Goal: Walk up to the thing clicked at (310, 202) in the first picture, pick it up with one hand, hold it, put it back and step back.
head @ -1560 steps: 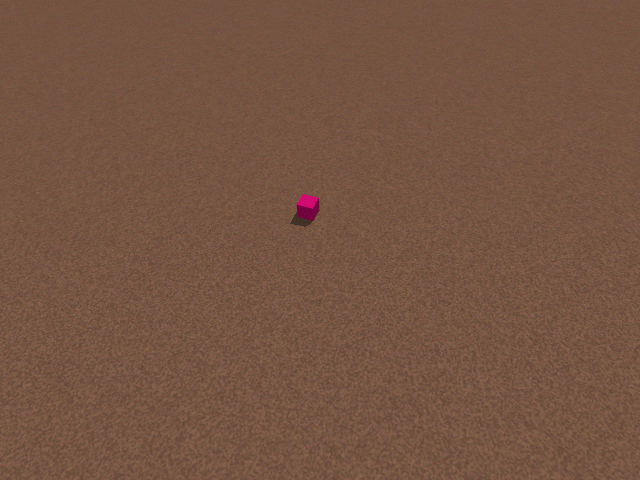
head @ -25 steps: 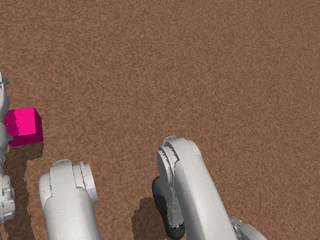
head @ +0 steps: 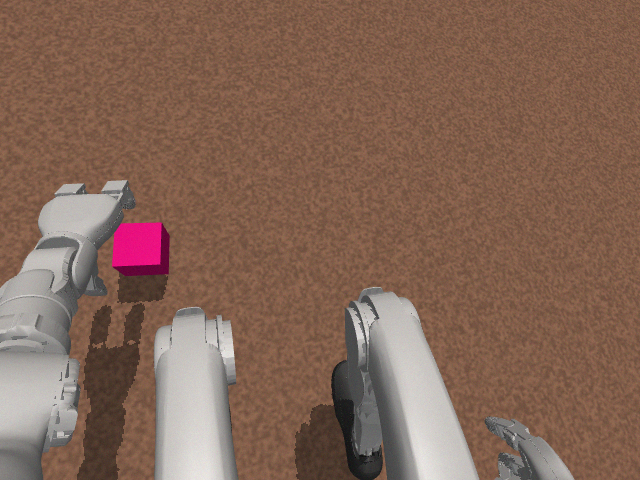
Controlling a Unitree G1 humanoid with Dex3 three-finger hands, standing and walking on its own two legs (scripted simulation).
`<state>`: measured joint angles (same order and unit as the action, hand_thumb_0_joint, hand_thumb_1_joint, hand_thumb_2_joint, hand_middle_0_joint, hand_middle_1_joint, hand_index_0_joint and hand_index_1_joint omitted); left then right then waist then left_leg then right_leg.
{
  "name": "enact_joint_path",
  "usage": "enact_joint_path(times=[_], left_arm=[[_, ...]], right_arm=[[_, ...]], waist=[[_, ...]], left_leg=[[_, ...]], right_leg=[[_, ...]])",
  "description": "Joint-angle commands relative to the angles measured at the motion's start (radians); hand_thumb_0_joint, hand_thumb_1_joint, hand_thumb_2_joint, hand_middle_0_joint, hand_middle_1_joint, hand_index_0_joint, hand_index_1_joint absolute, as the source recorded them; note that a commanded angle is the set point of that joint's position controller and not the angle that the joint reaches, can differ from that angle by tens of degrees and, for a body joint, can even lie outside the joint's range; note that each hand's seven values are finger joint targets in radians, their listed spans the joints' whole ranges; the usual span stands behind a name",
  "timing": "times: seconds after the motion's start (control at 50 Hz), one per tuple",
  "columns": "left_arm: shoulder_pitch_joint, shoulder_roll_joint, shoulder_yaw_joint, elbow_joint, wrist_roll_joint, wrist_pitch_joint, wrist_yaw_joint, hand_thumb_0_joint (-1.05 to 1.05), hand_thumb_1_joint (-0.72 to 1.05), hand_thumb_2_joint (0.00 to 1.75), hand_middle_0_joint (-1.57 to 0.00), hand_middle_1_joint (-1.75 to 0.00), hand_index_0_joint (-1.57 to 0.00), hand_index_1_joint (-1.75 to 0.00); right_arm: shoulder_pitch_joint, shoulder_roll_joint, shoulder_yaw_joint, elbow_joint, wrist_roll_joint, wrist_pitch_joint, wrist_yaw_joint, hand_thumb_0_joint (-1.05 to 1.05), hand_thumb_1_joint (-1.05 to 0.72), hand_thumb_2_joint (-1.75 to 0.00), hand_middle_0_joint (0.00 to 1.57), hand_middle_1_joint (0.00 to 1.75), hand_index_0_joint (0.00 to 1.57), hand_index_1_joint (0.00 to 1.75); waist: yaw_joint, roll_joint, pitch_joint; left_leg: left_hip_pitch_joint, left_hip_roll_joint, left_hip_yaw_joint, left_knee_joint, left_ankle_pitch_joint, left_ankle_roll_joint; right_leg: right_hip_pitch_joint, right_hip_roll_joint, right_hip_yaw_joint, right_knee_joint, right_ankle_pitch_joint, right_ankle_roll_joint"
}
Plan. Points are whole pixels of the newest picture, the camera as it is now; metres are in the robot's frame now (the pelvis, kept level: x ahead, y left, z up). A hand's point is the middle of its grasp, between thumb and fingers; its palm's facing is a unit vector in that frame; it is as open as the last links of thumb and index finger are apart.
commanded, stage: withdraw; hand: left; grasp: from above
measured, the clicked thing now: (143, 249) +0.48 +0.26 -0.34
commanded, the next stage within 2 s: home in 0.22 s
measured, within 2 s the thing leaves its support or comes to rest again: neither
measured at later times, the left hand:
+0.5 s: hand (96, 203) +0.49 +0.27 -0.14, palm faces -0.40 -0.07 -0.91, open 13.0 cm
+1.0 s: hand (27, 325) +0.30 +0.24 +0.06, palm faces -0.22 -0.74 -0.64, open 7.6 cm
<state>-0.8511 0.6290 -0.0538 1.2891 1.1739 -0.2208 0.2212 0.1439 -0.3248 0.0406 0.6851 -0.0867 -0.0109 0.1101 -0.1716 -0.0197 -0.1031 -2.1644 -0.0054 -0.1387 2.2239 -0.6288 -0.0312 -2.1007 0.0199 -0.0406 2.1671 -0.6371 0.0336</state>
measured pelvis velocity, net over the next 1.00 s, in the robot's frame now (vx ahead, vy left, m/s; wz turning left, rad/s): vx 0.02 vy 0.01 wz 0.06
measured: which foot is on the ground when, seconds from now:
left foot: down 0.00-1.00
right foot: down 0.00-1.00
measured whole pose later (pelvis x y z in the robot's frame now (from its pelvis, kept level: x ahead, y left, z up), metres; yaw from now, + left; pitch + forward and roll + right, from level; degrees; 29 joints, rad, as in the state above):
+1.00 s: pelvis +0.02 +0.01 +0.16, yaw +3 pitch +27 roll -5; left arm -0.12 0.37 -0.04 0.41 0.43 0.16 0.08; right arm 0.07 -0.26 -0.02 0.59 0.02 -0.03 -0.01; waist -0.04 0.02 -0.21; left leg -1.59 0.01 -0.10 1.73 -0.61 -0.02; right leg -1.52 0.00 -0.04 1.67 -0.62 0.03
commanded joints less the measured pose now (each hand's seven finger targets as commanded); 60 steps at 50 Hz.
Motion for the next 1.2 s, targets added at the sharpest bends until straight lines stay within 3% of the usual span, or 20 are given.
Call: enact_joint_path(times=[0.0,0.04,0.08,0.16,0.22,0.26,0.34,0.42,0.46,0.56,0.6,0.62,0.64,0.68,0.78,0.82,0.94,0.96,1.08,1.18], left_arm=[[-0.421,0.251,0.079,-0.039,0.084,-0.048,0.169,0.0,-0.5,0.97,-0.2,-0.91,-0.16,-0.95],[-0.437,0.253,0.086,0.026,0.106,-0.049,0.226,0.0,-0.48,0.96,-0.2,-0.91,-0.17,-0.94],[-0.487,0.327,0.139,-0.004,0.119,-0.041,0.277,0.0,-0.48,0.96,-0.2,-0.92,-0.17,-0.95],[-0.519,0.386,0.194,-0.061,0.114,0.016,0.334,0.0,-0.45,0.91,-0.23,-0.89,-0.21,-0.9],[-0.506,0.349,0.176,-0.071,0.087,0.067,0.331,0.0,-0.44,0.9,-0.23,-0.87,-0.21,-0.89],[-0.487,0.298,0.145,-0.043,0.056,0.099,0.307,0.0,-0.45,0.91,-0.21,-0.88,-0.2,-0.9],[-0.397,0.262,0.123,-0.074,-0.008,0.149,0.222,0.0,-0.41,0.89,-0.22,-0.88,-0.22,-0.89],[-0.332,0.215,0.104,-0.091,-0.069,0.164,0.132,0.0,-0.09,0.91,-0.22,-0.62,-0.2,-0.64],[-0.272,0.222,0.122,-0.137,-0.102,0.162,0.083,0.0,0.07,0.86,-0.2,-0.53,-0.19,-0.54],[-0.011,0.174,0.15,-0.443,-0.243,0.172,-0.018,0.0,0.46,0.81,-0.19,-0.37,-0.18,-0.38],[0.125,0.114,0.145,-0.546,-0.317,0.194,-0.052,0.0,0.6,0.86,-0.2,-0.36,-0.19,-0.37],[0.087,0.129,0.153,-0.721,-0.353,0.194,-0.061,0.0,0.68,0.88,-0.2,-0.35,-0.19,-0.35],[0.109,0.132,0.175,-0.754,-0.382,0.207,-0.064,0.0,0.76,0.9,-0.2,-0.33,-0.2,-0.33],[0.206,0.035,0.125,-0.784,-0.452,0.225,-0.079,0.0,0.9,0.9,-0.2,-0.3,-0.2,-0.3],[0.272,-0.012,0.109,-0.975,-0.565,0.262,-0.086,0.0,0.9,0.9,-0.2,-0.3,-0.2,-0.3],[0.361,-0.075,0.075,-0.961,-0.616,0.283,-0.094,0.0,0.9,0.9,-0.2,-0.3,-0.2,-0.3],[0.555,-0.119,0.078,-1.1,-0.779,0.36,-0.109,0.0,0.9,0.9,-0.2,-0.3,-0.2,-0.3],[0.613,-0.154,0.053,-1.1,-0.805,0.373,-0.115,0.0,0.9,0.9,-0.2,-0.3,-0.2,-0.3],[0.768,-0.173,0.094,-1.253,-0.969,0.439,-0.109,0.0,0.9,0.9,-0.2,-0.3,-0.2,-0.3],[0.948,-0.209,0.11,-1.353,-1.073,0.502,-0.105,0.0,0.9,0.9,-0.2,-0.3,-0.2,-0.3]], right_arm=[[0.136,-0.176,-0.049,-0.002,-0.029,-0.019,-0.014,0.0,-0.92,-0.91,0.2,0.3,0.2,0.3],[0.158,-0.184,-0.042,0.014,-0.045,-0.027,-0.011,0.0,-0.92,-0.91,0.2,0.3,0.2,0.3],[0.172,-0.197,-0.05,0.018,-0.059,-0.036,-0.009,0.0,-0.92,-0.91,0.2,0.3,0.2,0.3],[0.169,-0.21,-0.072,0.025,-0.071,-0.05,-0.008,0.0,-0.92,-0.91,0.2,0.3,0.2,0.3],[0.176,-0.21,-0.086,0.031,-0.067,-0.059,-0.003,0.0,-0.92,-0.91,0.2,0.3,0.2,0.3],[0.205,-0.208,-0.088,0.04,-0.06,-0.062,0.003,0.0,-0.92,-0.9,0.2,0.3,0.2,0.3],[0.256,-0.199,-0.099,0.048,-0.032,-0.048,0.008,0.0,-0.91,-0.9,0.2,0.3,0.2,0.3],[0.278,-0.184,-0.096,0.041,-0.002,-0.026,0.004,0.0,-0.89,-0.9,0.2,0.3,0.2,0.3],[0.281,-0.18,-0.103,0.021,0.011,-0.016,0.001,0.0,-0.89,-0.9,0.2,0.3,0.2,0.3],[0.236,-0.167,-0.122,-0.077,0.049,0.012,-0.003,0.0,-0.9,-0.9,0.2,0.3,0.2,0.3],[0.204,-0.154,-0.129,-0.117,0.059,0.021,-0.008,0.0,-0.9,-0.9,0.2,0.3,0.2,0.3],[0.186,-0.143,-0.133,-0.131,0.065,0.024,-0.014,0.0,-0.9,-0.9,0.2,0.3,0.2,0.3],[0.167,-0.14,-0.141,-0.139,0.069,0.027,-0.023,0.0,-0.9,-0.9,0.2,0.3,0.2,0.3],[0.131,-0.108,-0.139,-0.14,0.077,0.024,-0.038,0.0,-0.9,-0.9,0.2,0.3,0.2,0.3],[0.09,-0.105,-0.145,-0.147,0.09,0.0,-0.082,0.0,-0.9,-0.9,0.2,0.3,0.2,0.3],[0.061,-0.099,-0.138,-0.15,0.095,-0.016,-0.094,0.0,-0.9,-0.9,0.2,0.3,0.2,0.3],[-0.018,-0.09,-0.118,-0.188,0.111,-0.066,-0.135,0.0,-0.9,-0.9,0.2,0.3,0.2,0.3],[-0.023,-0.081,-0.112,-0.194,0.114,-0.073,-0.141,0.0,-0.9,-0.9,0.2,0.3,0.2,0.3],[-0.038,-0.053,-0.084,-0.241,0.122,-0.107,-0.176,0.0,-0.9,-0.9,0.2,0.3,0.2,0.3],[0.005,-0.024,-0.065,-0.27,0.127,-0.128,-0.203,0.0,-0.9,-0.9,0.2,0.3,0.2,0.3]], waist=[[-0.046,0.27,-0.553],[-0.067,0.259,-0.549],[-0.057,0.316,-0.618],[-0.046,0.41,-0.715],[-0.047,0.44,-0.772],[-0.064,0.412,-0.752],[-0.032,0.335,-0.834],[-0.043,0.219,-0.746],[-0.02,0.177,-0.743],[0.072,0.201,-0.809],[0.078,0.153,-0.77],[0.091,0.19,-0.816],[0.097,0.174,-0.804],[0.081,0.118,-0.704],[0.079,0.159,-0.645],[0.074,0.149,-0.564],[0.092,0.155,-0.491],[0.082,0.153,-0.449],[0.088,0.137,-0.39],[0.097,0.129,-0.364]], left_leg=[[0.388,-0.02,0.105,-0.178,0.018,0.049],[0.382,-0.019,0.108,-0.157,0.029,0.048],[0.409,-0.019,0.113,-0.141,0.048,0.045],[0.481,-0.014,0.118,-0.152,0.036,0.037],[0.521,-0.009,0.111,-0.173,0.017,0.035],[0.49,-0.01,0.11,-0.173,0.014,0.042],[0.511,-0.011,0.115,-0.176,0.136,0.052],[0.449,-0.012,0.106,-0.197,0.186,0.064],[0.448,-0.012,0.1,-0.219,0.194,0.069],[0.573,-0.016,0.092,-0.356,0.168,0.06],[0.59,-0.015,0.094,-0.399,0.142,0.064],[0.613,-0.014,0.102,-0.422,0.148,0.065],[0.627,-0.013,0.095,-0.441,0.127,0.065],[0.625,-0.003,0.1,-0.481,0.096,0.07],[0.786,0.008,0.077,-0.608,0.06,0.058],[0.824,0.014,0.06,-0.672,0.024,0.051],[0.988,0.014,0.032,-0.845,-0.06,0.046],[1.0,0.014,0.039,-0.866,-0.052,0.045],[1.138,0.01,0.046,-1.001,-0.043,0.048],[1.269,0.011,0.051,-1.104,0.089,0.043]], right_leg=[[0.165,0.028,-0.072,-0.18,0.048,-0.08],[0.166,0.03,-0.077,-0.177,0.056,-0.076],[0.173,0.025,-0.072,-0.161,0.069,-0.075],[0.139,0.016,-0.091,-0.12,0.068,-0.077],[0.136,0.018,-0.101,-0.124,0.063,-0.084],[0.141,0.018,-0.105,-0.137,0.072,-0.082],[0.268,0.025,-0.101,-0.165,0.187,-0.075],[0.335,0.028,-0.093,-0.201,0.238,-0.066],[0.373,0.024,-0.088,-0.226,0.241,-0.062],[0.499,0.015,-0.067,-0.317,0.206,-0.066],[0.53,0.016,-0.056,-0.378,0.19,-0.061],[0.583,0.015,-0.047,-0.403,0.204,-0.059],[0.594,0.015,-0.044,-0.426,0.186,-0.059],[0.619,0.019,-0.038,-0.483,0.166,-0.053],[0.663,0.007,-0.026,-0.585,0.125,-0.058],[0.662,0.003,-0.027,-0.618,0.096,-0.058],[0.783,0.002,-0.013,-0.763,0.038,-0.056],[0.799,0.001,-0.012,-0.789,0.041,-0.056],[0.966,0.001,0.005,-0.942,0.039,-0.051],[1.135,0.0,0.007,-1.055,0.142,-0.053]])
